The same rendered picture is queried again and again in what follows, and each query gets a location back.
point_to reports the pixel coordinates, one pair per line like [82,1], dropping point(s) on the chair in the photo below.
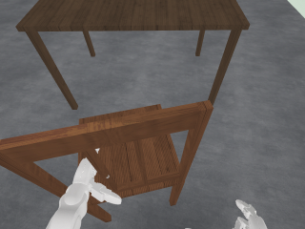
[136,151]

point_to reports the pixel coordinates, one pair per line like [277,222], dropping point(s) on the left robot hand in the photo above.
[85,175]

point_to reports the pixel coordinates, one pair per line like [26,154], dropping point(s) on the left robot forearm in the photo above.
[73,207]

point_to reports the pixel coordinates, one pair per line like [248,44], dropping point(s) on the right robot hand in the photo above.
[254,221]

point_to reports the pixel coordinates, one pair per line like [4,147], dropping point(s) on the table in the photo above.
[134,15]

